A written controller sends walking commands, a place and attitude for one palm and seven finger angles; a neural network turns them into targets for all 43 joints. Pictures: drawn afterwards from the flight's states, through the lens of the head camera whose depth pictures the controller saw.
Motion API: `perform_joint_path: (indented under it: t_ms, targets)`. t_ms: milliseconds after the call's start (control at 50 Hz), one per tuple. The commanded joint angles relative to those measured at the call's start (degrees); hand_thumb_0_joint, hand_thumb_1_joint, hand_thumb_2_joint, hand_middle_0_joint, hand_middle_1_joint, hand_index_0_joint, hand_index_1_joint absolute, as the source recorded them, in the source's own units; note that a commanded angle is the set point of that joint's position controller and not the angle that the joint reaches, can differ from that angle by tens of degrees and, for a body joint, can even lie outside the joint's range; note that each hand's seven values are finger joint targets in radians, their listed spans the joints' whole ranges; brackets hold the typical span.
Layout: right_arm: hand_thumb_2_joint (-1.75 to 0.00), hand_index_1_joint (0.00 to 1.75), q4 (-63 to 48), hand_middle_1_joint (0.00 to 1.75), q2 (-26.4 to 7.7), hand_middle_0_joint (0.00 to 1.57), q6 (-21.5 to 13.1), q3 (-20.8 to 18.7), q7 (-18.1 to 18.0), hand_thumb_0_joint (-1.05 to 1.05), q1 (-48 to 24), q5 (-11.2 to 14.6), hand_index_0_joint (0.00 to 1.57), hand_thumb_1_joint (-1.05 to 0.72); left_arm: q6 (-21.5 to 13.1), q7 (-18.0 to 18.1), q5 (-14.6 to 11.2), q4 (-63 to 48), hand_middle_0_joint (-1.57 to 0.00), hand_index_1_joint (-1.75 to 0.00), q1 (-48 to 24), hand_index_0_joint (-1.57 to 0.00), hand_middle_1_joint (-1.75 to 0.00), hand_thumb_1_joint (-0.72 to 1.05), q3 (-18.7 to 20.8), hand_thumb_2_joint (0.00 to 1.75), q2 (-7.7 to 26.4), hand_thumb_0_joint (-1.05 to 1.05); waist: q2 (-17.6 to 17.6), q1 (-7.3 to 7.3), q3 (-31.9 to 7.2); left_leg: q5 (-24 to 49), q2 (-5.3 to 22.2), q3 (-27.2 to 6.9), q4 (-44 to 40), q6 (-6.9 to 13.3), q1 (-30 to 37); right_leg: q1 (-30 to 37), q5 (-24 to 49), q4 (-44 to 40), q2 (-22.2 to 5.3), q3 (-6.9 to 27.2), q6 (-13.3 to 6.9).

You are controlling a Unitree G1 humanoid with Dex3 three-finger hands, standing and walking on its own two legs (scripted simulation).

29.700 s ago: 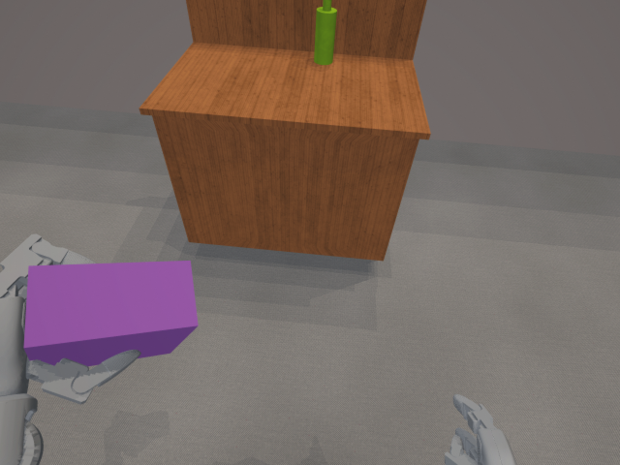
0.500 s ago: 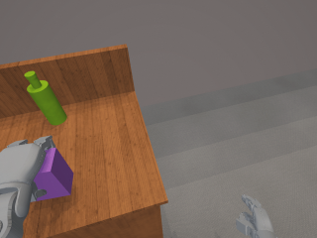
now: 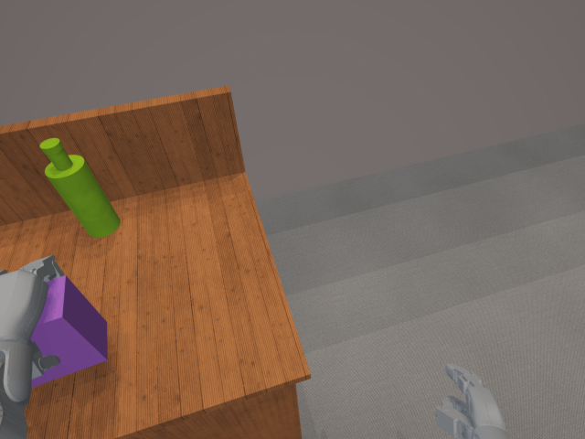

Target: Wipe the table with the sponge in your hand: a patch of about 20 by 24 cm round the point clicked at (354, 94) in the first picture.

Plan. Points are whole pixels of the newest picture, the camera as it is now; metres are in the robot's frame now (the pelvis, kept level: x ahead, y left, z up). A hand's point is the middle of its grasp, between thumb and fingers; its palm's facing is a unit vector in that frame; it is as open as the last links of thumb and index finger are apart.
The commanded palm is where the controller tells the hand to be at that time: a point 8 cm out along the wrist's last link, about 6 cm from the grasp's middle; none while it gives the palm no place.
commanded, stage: move the sponge above the wiping area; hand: left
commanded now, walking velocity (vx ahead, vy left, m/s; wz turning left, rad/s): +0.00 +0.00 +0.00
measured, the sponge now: (45, 343) +0.19 +0.38 +0.02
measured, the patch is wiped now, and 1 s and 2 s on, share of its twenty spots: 0.00 0.00 0.20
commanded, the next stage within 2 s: lower the sponge onto the table in 0.12 s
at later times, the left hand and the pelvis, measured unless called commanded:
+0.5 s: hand (35, 338) +0.18 +0.37 +0.05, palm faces -0.07 -0.06 -1.00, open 10.5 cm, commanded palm +0.17 +0.34 +0.12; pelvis +0.00 +0.00 +0.00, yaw +1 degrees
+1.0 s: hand (40, 368) +0.16 +0.37 +0.02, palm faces -0.17 -0.10 -0.98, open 10.5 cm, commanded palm +0.16 +0.35 +0.09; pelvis +0.00 +0.00 +0.00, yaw +1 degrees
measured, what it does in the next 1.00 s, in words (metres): stands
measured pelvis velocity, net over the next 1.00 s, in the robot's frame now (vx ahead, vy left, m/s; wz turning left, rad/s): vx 0.00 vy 0.00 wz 0.02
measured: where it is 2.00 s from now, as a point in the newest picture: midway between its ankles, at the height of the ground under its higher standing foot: outside the picture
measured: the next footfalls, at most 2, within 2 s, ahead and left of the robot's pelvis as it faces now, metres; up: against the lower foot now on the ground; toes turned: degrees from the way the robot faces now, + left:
none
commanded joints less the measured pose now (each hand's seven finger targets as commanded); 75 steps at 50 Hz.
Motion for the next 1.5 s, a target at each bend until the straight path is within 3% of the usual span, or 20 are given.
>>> perform_joint_path:
  t_ms: [0,100,180,260,300,360,420,520,580,620,680,740,820,920,980,1040,1120,1180,1340,1480]
  targets:
    - [-0.90,0.30,-10.55,0.30,-8.79,0.20,-2.77,-1.23,-0.49,0.00,-10.91,0.45,0.20,-0.90,5.64,-5.20,-0.70,-5.21,-1.20,-1.60,-5.07,-1.20,-1.60,0.10,-2.09,1.30,7.58,0.00,-2.18,-1.85,-7.15,14.67,-2.15,-0.64,-5.43,2.01,2.22,2.02,11.78,-3.20,1.50,-0.74,-2.85]
    - [-0.90,0.30,-12.66,0.30,-7.71,0.20,-4.75,-1.11,-1.38,0.00,-7.91,-1.68,0.20,-0.90,-1.30,-9.68,1.84,-16.91,-1.20,-1.60,-12.66,-1.20,-1.60,0.10,-2.38,1.30,12.34,0.00,-2.35,-2.71,-11.57,15.21,-2.63,-1.65,-4.18,3.86,6.45,1.79,10.77,-3.44,2.51,-0.26,-2.78]
    - [-0.90,0.30,-11.43,0.30,-7.44,0.20,-4.94,-1.51,-1.98,0.00,-5.68,-3.05,0.20,-0.90,-8.33,-3.52,6.36,-21.40,-1.20,-1.60,-12.57,-1.20,-1.60,0.10,11.07,1.30,23.68,0.00,3.74,0.61,-13.16,19.47,-2.03,-2.13,-4.01,2.95,7.89,2.62,11.42,-2.72,3.09,0.94,-4.10]
    - [-0.90,0.30,-10.50,0.30,-6.45,0.20,-3.92,-2.17,-0.88,0.00,-6.68,-1.48,0.20,-0.90,-5.29,3.11,6.15,-16.54,-1.20,-1.60,-7.27,-1.20,-1.60,0.10,11.63,1.30,17.76,0.00,8.53,1.56,-11.11,22.21,-1.47,-1.18,-3.01,1.22,6.71,1.51,13.09,-1.92,2.73,0.89,-4.80]
    - [-0.90,0.30,-9.73,0.30,-6.78,0.20,-3.04,-1.96,-0.24,0.00,-8.40,-0.56,0.20,-0.90,-0.54,3.83,3.19,-11.66,-1.20,-1.60,-7.17,-1.20,-1.60,0.10,9.97,1.30,14.72,0.00,4.71,1.43,-9.22,18.74,-1.52,-0.83,-4.17,0.64,4.21,1.92,11.45,-2.53,2.54,0.49,-4.38]
    - [-0.90,0.30,-9.31,0.30,-7.88,0.20,-2.32,-1.65,0.14,0.00,-10.39,0.16,0.20,-0.90,5.54,1.17,0.02,-4.39,-1.20,-1.60,-2.92,-1.20,-1.60,0.10,6.24,1.30,11.49,0.00,-0.93,1.21,-7.83,15.46,-1.66,-0.38,-5.27,0.94,2.06,2.64,10.73,-3.56,1.90,-0.15,-3.35]
    - [-0.90,0.30,-10.39,0.30,-8.78,0.20,-2.10,-0.62,-0.36,0.00,-11.59,0.59,0.20,-0.90,8.25,-4.75,0.16,-4.34,-1.20,-1.60,-6.41,-1.20,-1.60,0.10,-0.98,1.30,9.65,0.00,-2.28,-1.41,-6.04,12.78,-2.34,-0.67,-6.21,1.88,1.84,2.42,9.66,-4.22,1.65,-0.37,-2.94]
    - [-0.90,0.30,-12.31,0.30,-7.63,0.20,-4.43,-0.66,-1.68,0.00,-8.50,-1.49,0.20,-0.90,-0.05,-9.91,2.53,-15.46,-1.20,-1.60,-14.43,-1.20,-1.60,0.10,-2.20,1.30,13.21,0.00,-1.56,-2.79,-11.91,15.42,-3.27,-1.07,-3.78,3.98,7.18,2.42,12.14,-3.80,2.47,-0.03,-2.79]
    - [-0.90,0.30,-11.13,0.30,-7.62,0.20,-4.89,-1.55,-2.06,0.00,-5.91,-2.74,0.20,-0.90,-7.01,-6.85,4.61,-18.44,-1.20,-1.60,-12.96,-1.20,-1.60,0.10,6.34,1.30,20.18,0.00,1.34,-0.88,-12.86,18.68,-2.63,-1.25,-3.10,3.61,8.58,2.25,13.41,-3.30,3.09,0.91,-3.59]
    - [-0.90,0.30,-11.02,0.30,-7.14,0.20,-4.89,-2.06,-1.73,0.00,-5.10,-2.87,0.20,-0.90,-9.03,-3.11,6.18,-17.95,-1.20,-1.60,-7.06,-1.20,-1.60,0.10,9.91,1.30,20.04,0.00,3.67,0.76,-12.54,21.40,-2.19,-1.16,-2.49,2.80,7.99,2.05,14.26,-2.20,2.85,0.50,-4.00]
    - [-0.90,0.30,-10.16,0.30,-7.11,0.20,-3.50,-2.32,-0.99,0.00,-6.44,-1.91,0.20,-0.90,-6.87,1.81,5.76,-14.81,-1.20,-1.60,-2.74,-1.20,-1.60,0.10,13.88,1.30,19.67,0.00,6.28,2.02,-10.58,22.09,-2.13,-1.02,-2.66,1.58,5.32,2.69,16.18,-1.94,2.68,1.78,-4.76]
    - [-0.90,0.30,-9.46,0.30,-7.40,0.20,-2.66,-2.62,-0.22,0.00,-7.89,-0.64,0.20,-0.90,-1.72,4.13,2.88,-8.68,-1.20,-1.60,-2.62,-1.20,-1.60,0.10,10.58,1.30,14.23,0.00,2.17,1.86,-9.34,19.31,-1.57,0.12,-2.91,1.05,3.02,1.98,15.24,-1.78,2.16,1.00,-4.19]
    - [-0.90,0.30,-8.92,0.30,-8.70,0.20,-1.91,-2.19,-0.15,0.00,-9.80,0.21,0.20,-0.90,3.72,0.47,0.72,-2.41,-1.20,-1.60,-1.07,-1.20,-1.60,0.10,6.53,1.30,12.78,0.00,-1.89,0.54,-8.39,15.89,-2.07,0.48,-3.53,1.82,1.44,2.77,14.32,-2.48,1.62,0.86,-3.09]
    - [-0.90,0.30,-10.48,0.30,-8.23,0.20,-4.20,-1.75,-1.30,0.00,-8.73,-0.80,0.20,-0.90,-0.80,-6.22,1.71,-9.25,-1.20,-1.60,-11.77,-1.20,-1.60,0.10,-2.21,1.30,10.48,0.00,0.04,-3.41,-9.35,14.47,-2.98,-0.30,-2.38,3.57,4.53,0.02,12.89,-2.70,2.00,0.39,-2.76]
    - [-0.90,0.30,-10.21,0.30,-7.56,0.20,-5.56,-2.01,-2.07,0.00,-6.26,-2.25,0.20,-0.90,-7.23,-5.82,3.11,-13.42,-1.20,-1.60,-14.62,-1.20,-1.60,0.10,1.02,1.30,14.40,0.00,-0.80,-2.93,-10.70,15.36,-2.76,-0.87,-1.39,4.00,6.32,-1.42,11.88,-2.51,2.80,0.79,-3.09]
    - [-0.90,0.30,-9.20,0.30,-7.65,0.20,-5.67,-2.83,-1.79,0.00,-4.31,-2.66,0.20,-0.90,-9.68,-3.10,5.06,-8.71,-1.20,-1.60,-8.65,-1.20,-1.60,0.10,3.21,1.30,13.01,0.00,-1.04,-1.80,-9.20,15.08,-2.37,-0.79,-0.96,3.15,4.81,-3.35,10.64,-1.56,2.79,0.04,-3.38]
    - [-0.90,0.30,-9.33,0.30,-7.94,0.20,-4.22,-3.19,-1.13,0.00,-5.51,-1.48,0.20,-0.90,-7.78,-0.27,4.89,-4.49,-1.20,-1.60,-5.03,-1.20,-1.60,0.10,6.90,1.30,13.18,0.00,-1.36,0.16,-8.17,12.69,-2.12,-0.82,-2.33,2.07,1.00,-2.91,8.50,-0.99,2.62,0.05,-3.69]
    - [-0.90,0.30,-9.83,0.30,-7.86,0.20,-3.74,-3.04,-0.79,0.00,-7.18,-1.42,0.20,-0.90,-5.63,2.36,5.25,-5.95,-1.20,-1.60,-3.91,-1.20,-1.60,0.10,9.55,1.30,15.17,0.00,3.29,1.80,-11.50,15.00,-2.17,-0.88,-2.74,1.51,1.11,-0.13,9.96,-0.18,2.51,0.65,-4.16]
    - [-0.90,0.30,-9.43,0.30,-8.08,0.20,-3.69,-2.94,-0.31,0.00,-7.57,-0.81,0.20,-0.90,-1.22,1.63,4.08,-3.51,-1.20,-1.60,-4.41,-1.20,-1.60,0.10,1.87,1.30,8.73,0.00,-1.22,-1.07,-9.06,12.53,-1.70,-0.88,-2.15,2.15,0.33,-2.71,8.82,-0.54,2.41,-0.15,-3.48]
    - [-0.90,0.30,-9.08,0.30,-8.13,0.20,-4.18,-2.61,-1.06,0.00,-6.17,-1.00,0.20,-0.90,-2.41,-0.95,5.43,0.18,-1.20,-1.60,-9.60,-1.20,-1.60,0.10,-0.75,1.30,8.99,0.00,-1.91,-2.02,-6.87,7.28,-2.49,-1.21,-2.85,2.60,-0.58,-4.64,3.68,-1.22,2.84,0.15,-3.63]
